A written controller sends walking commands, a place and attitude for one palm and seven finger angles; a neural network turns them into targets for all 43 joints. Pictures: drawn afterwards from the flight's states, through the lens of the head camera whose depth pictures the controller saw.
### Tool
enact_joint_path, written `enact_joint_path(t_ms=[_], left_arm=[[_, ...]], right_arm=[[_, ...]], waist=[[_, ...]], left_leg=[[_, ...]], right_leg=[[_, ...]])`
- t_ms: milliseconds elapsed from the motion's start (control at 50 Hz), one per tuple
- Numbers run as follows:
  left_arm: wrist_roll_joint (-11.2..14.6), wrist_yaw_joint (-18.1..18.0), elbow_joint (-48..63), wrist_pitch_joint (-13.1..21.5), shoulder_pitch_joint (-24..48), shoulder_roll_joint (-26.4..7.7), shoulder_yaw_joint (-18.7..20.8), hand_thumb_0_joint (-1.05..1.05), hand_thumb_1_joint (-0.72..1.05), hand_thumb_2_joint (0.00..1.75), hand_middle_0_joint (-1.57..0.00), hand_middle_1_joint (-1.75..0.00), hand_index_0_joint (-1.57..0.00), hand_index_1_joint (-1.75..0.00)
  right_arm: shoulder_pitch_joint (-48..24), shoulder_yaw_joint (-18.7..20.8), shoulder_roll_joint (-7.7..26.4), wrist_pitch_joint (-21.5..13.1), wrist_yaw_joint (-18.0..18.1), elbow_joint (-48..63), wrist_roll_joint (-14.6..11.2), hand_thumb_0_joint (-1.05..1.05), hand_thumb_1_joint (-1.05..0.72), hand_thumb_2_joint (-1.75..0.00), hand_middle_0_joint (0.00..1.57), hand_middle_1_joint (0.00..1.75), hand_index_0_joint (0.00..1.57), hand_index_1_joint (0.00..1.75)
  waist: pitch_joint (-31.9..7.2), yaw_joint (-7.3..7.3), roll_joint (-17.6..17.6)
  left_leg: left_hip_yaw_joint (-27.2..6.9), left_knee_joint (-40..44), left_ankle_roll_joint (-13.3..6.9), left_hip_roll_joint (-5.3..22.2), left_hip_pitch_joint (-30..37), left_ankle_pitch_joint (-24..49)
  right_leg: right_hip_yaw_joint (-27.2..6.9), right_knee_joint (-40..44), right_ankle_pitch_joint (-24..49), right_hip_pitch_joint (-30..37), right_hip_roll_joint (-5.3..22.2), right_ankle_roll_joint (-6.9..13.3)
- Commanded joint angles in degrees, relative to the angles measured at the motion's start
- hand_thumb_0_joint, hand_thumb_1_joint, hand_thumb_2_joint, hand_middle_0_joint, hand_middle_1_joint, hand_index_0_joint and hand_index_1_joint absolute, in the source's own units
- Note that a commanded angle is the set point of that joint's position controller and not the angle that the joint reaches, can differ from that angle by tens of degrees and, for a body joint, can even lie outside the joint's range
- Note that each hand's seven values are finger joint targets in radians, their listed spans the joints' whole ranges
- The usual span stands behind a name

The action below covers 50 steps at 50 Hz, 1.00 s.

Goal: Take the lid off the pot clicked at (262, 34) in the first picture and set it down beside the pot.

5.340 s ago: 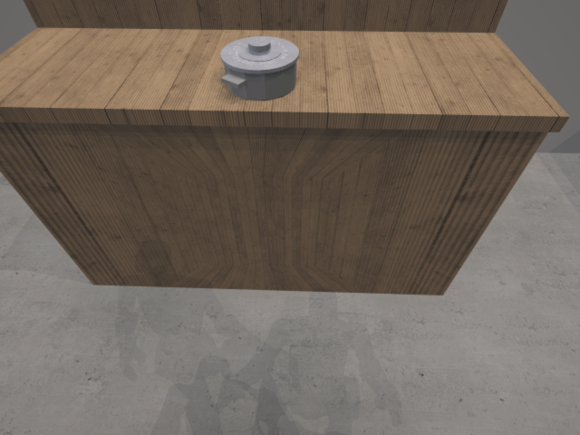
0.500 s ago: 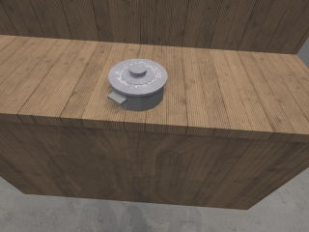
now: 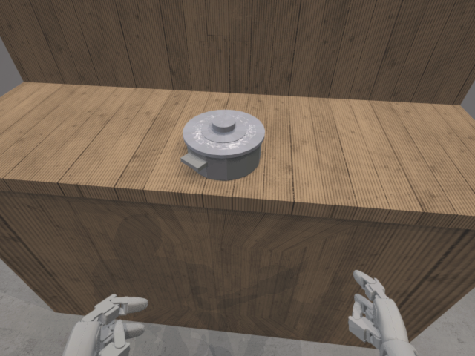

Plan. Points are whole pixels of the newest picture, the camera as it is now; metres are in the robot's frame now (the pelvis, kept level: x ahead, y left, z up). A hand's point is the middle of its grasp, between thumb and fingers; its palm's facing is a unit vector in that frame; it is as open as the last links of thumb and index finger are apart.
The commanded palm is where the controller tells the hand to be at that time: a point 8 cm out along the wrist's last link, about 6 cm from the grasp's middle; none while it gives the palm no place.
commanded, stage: lift the closed hand beside the body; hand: left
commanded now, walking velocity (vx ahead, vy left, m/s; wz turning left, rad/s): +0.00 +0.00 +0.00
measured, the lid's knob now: (223, 123) +0.54 +0.08 +0.15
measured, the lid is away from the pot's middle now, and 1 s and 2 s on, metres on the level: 0.00 0.00 0.00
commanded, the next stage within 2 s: raise the hand higher, near the body in 0.24 s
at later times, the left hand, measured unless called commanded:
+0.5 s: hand (64, 319) +0.13 +0.23 +0.11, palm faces +0.32 -0.84 -0.44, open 3.1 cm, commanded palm +0.08 +0.27 +0.14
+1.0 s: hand (44, 275) +0.15 +0.24 +0.18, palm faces +0.39 -0.83 -0.41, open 3.1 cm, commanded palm +0.10 +0.27 +0.20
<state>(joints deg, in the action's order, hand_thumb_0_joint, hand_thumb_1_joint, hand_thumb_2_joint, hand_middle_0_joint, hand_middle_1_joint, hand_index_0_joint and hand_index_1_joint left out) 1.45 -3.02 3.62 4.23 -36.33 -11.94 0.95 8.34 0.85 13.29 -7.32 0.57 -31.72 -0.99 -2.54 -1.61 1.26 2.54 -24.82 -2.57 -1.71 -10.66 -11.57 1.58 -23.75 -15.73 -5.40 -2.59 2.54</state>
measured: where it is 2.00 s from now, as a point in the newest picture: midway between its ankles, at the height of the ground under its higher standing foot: outside the picture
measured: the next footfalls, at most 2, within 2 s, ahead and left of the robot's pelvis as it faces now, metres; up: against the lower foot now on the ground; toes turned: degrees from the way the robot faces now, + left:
none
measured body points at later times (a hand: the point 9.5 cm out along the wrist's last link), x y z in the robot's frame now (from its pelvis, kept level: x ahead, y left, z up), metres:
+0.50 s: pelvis -0.01 -0.01 +0.00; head -0.03 -0.03 +0.45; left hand +0.11 +0.27 +0.14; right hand +0.18 -0.21 -0.08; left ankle +0.02 +0.09 -0.74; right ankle -0.03 -0.09 -0.74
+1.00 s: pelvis -0.01 +0.00 +0.00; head -0.04 -0.01 +0.45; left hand +0.13 +0.28 +0.20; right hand +0.20 -0.20 -0.06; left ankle +0.02 +0.09 -0.74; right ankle -0.03 -0.09 -0.74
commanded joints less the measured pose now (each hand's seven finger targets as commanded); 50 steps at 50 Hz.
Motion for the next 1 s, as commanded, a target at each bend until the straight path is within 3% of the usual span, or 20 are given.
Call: enact_joint_path(t_ms=[0,40,100,140,180,240,260,340,380,400,440,540,560,600,640,700,820,900,940,980], left_arm=[[0.92,-0.37,20.26,4.39,1.95,-7.68,5.45,0.00,0.90,0.90,-1.08,-1.26,-1.08,-1.26],[1.08,-0.86,22.25,4.10,1.67,-9.54,7.55,0.00,0.90,0.90,-1.17,-1.36,-1.17,-1.36],[1.20,-0.92,24.44,3.94,-0.29,-8.82,7.85,0.00,0.90,0.90,-1.30,-1.50,-1.30,-1.50],[1.12,-1.19,25.76,3.71,-1.37,-10.96,10.65,0.00,0.90,0.90,-1.30,-1.50,-1.30,-1.50],[1.24,-1.21,27.49,3.87,-0.57,-11.27,11.34,0.00,0.90,0.90,-1.30,-1.50,-1.30,-1.50],[1.29,-1.85,30.42,3.82,-1.78,-14.50,15.58,0.00,0.90,0.90,-1.30,-1.50,-1.30,-1.50],[1.33,-1.76,31.35,4.01,-1.96,-12.99,14.35,0.00,0.90,0.90,-1.30,-1.50,-1.30,-1.50],[1.26,-2.09,31.68,4.15,-3.95,-14.58,17.52,0.00,0.90,0.90,-1.30,-1.50,-1.30,-1.50],[1.32,-1.77,30.25,4.57,-5.72,-13.06,16.72,0.00,0.90,0.90,-1.30,-1.50,-1.30,-1.50],[1.40,-1.56,31.34,4.85,-5.51,-12.82,16.25,0.00,0.90,0.90,-1.30,-1.50,-1.30,-1.50],[1.45,-2.08,33.77,5.49,-3.45,-16.20,19.60,0.00,0.90,0.90,-1.30,-1.50,-1.30,-1.50],[1.48,-2.54,35.60,6.53,-2.73,-16.46,20.52,0.00,0.90,0.90,-1.30,-1.50,-1.30,-1.50],[1.58,-2.43,36.62,6.92,-1.77,-14.92,18.69,0.00,0.90,0.90,-1.30,-1.50,-1.30,-1.50],[1.64,-2.64,36.52,7.20,-1.87,-15.89,19.94,0.00,0.90,0.90,-1.30,-1.50,-1.30,-1.50],[1.62,-2.79,38.03,7.54,-1.54,-17.12,21.37,0.00,0.90,0.90,-1.30,-1.50,-1.30,-1.50],[1.86,-2.72,37.73,7.84,0.13,-16.31,20.79,0.00,0.90,0.90,-1.30,-1.50,-1.30,-1.50],[2.20,-2.53,39.47,8.44,3.42,-16.69,21.71,0.00,0.90,0.90,-1.30,-1.50,-1.30,-1.50],[2.61,-2.30,38.85,8.23,6.99,-17.01,22.52,0.00,0.90,0.90,-1.30,-1.50,-1.30,-1.50],[2.99,-2.30,39.84,8.26,7.49,-17.94,24.03,0.00,0.90,0.90,-1.30,-1.50,-1.30,-1.50],[3.03,-2.18,40.37,8.54,10.07,-17.14,22.91,0.00,0.90,0.90,-1.30,-1.50,-1.30,-1.50]], right_arm=[[-3.33,0.71,5.02,-1.65,1.26,9.89,0.55,0.00,-0.90,-0.90,0.20,0.30,0.20,0.30],[-3.46,0.68,5.14,-1.75,1.60,10.03,0.75,0.00,-0.90,-0.90,0.20,0.30,0.20,0.30],[-3.55,0.41,5.01,-1.63,2.14,9.88,1.01,0.00,-0.90,-0.90,0.20,0.30,0.20,0.30],[-4.23,0.48,5.01,-1.68,2.01,9.71,0.98,0.00,-0.90,-0.90,0.20,0.30,0.20,0.30],[-4.70,0.30,4.67,-1.63,2.43,9.50,1.00,0.00,-0.90,-0.90,0.20,0.30,0.20,0.30],[-6.07,0.29,4.60,-2.09,2.62,9.09,0.83,0.00,-0.90,-0.90,0.20,0.30,0.20,0.30],[-5.89,-0.08,4.00,-2.20,2.72,9.04,0.85,0.00,-0.90,-0.90,0.20,0.30,0.20,0.30],[-7.08,0.30,4.15,-2.81,2.73,8.19,0.60,0.00,-0.90,-0.90,0.20,0.30,0.20,0.30],[-6.80,0.49,4.00,-2.74,2.73,7.73,0.46,0.00,-0.90,-0.90,0.20,0.30,0.20,0.30],[-6.89,0.64,4.20,-2.74,2.70,7.94,0.35,0.00,-0.90,-0.90,0.20,0.30,0.20,0.30],[-7.21,0.82,4.51,-3.20,2.85,7.90,0.16,0.00,-0.90,-0.90,0.20,0.30,0.20,0.30],[-6.73,0.80,4.44,-4.04,2.99,7.33,0.10,0.00,-0.90,-0.90,0.20,0.30,0.20,0.30],[-6.42,0.65,4.28,-4.27,2.98,7.58,0.04,0.00,-0.90,-0.90,0.20,0.30,0.20,0.30],[-6.14,0.94,4.50,-4.41,3.09,7.28,0.06,0.00,-0.90,-0.90,0.20,0.30,0.20,0.30],[-6.08,0.93,4.79,-4.63,2.79,7.33,0.07,0.00,-0.90,-0.90,0.20,0.30,0.20,0.30],[-6.05,0.83,4.52,-4.51,2.83,7.18,0.08,0.00,-0.90,-0.90,0.20,0.30,0.20,0.30],[-5.76,0.41,4.74,-4.48,2.46,7.03,0.36,0.00,-0.90,-0.90,0.20,0.30,0.20,0.30],[-6.02,0.13,4.75,-3.88,2.25,6.70,0.50,0.00,-0.90,-0.90,0.20,0.30,0.20,0.30],[-6.26,0.18,4.86,-3.78,2.15,6.79,0.46,0.00,-0.90,-0.90,0.20,0.30,0.20,0.30],[-6.25,-0.16,4.69,-3.79,2.19,6.64,0.54,0.00,-0.90,-0.90,0.20,0.30,0.20,0.30]], waist=[[3.01,0.05,4.01],[1.54,0.12,2.76],[1.35,-0.35,1.23],[0.47,-1.01,1.49],[1.90,-1.09,-0.65],[1.09,-2.23,1.50],[1.49,-2.01,1.39],[2.39,-2.81,1.42],[3.61,-2.76,-2.55],[3.56,-2.59,-1.49],[2.51,-2.98,-0.36],[2.98,-2.98,0.73],[2.91,-2.54,1.79],[2.81,-2.83,0.64],[1.58,-3.05,2.53],[3.37,-2.75,1.16],[2.33,-2.89,3.13],[3.60,-2.71,1.32],[2.42,-2.97,1.88],[2.88,-2.64,2.98]], left_leg=[[-2.04,2.59,0.47,2.27,7.01,4.01],[-1.78,1.71,0.21,2.16,8.17,4.45],[-2.17,1.84,-0.06,2.10,8.73,6.32],[-2.25,1.47,0.09,1.95,8.75,7.25],[-2.60,1.81,0.03,2.10,8.37,6.92],[-2.66,1.61,0.26,2.25,8.88,8.29],[-2.97,1.96,0.31,2.33,8.72,8.59],[-2.96,2.24,0.45,2.64,8.82,7.92],[-3.16,2.72,0.31,2.91,8.11,7.46],[-2.93,2.77,0.15,2.91,8.36,7.03],[-2.69,2.53,0.37,2.77,8.48,6.24],[-2.87,2.90,0.53,2.89,9.11,6.09],[-2.86,3.00,0.46,2.91,9.22,6.00],[-2.89,3.12,0.41,3.02,9.39,6.28],[-2.83,2.88,0.65,2.90,9.96,7.12],[-2.82,3.17,0.61,3.03,9.56,6.55],[-3.21,3.32,0.80,3.14,10.49,7.82],[-3.55,3.73,0.86,3.26,10.14,7.06],[-3.26,3.44,0.84,3.19,10.92,7.29],[-3.40,3.57,0.86,3.22,10.81,6.79]], right_leg=[[-1.20,7.68,5.20,-9.84,3.01,-1.47],[-1.16,8.58,5.78,-10.15,2.80,-1.72],[-1.30,8.21,8.00,-8.54,2.84,-1.66],[-1.13,8.09,8.98,-7.85,2.70,-1.74],[-1.55,8.69,8.40,-7.62,2.86,-1.79],[-2.14,8.98,9.61,-6.55,2.73,-1.73],[-1.73,8.68,9.57,-6.09,2.84,-1.61],[-1.99,9.28,7.84,-6.62,2.47,-1.76],[-1.53,9.17,6.89,-6.71,2.53,-1.89],[-1.96,9.46,6.43,-6.90,2.69,-2.01],[-2.51,10.06,4.96,-6.86,2.51,-2.09],[-2.47,10.26,4.43,-7.18,2.31,-1.87],[-2.46,9.92,4.39,-6.86,2.62,-1.81],[-2.48,10.02,4.53,-6.66,2.55,-1.82],[-2.42,9.67,6.02,-6.19,2.20,-1.71],[-2.38,9.92,5.52,-6.74,2.30,-1.73],[-2.26,9.41,7.14,-5.73,2.03,-1.47],[-2.29,9.78,6.54,-6.07,1.85,-1.42],[-2.60,10.05,7.17,-5.81,1.62,-1.40],[-2.75,10.23,6.35,-5.90,2.02,-1.31]])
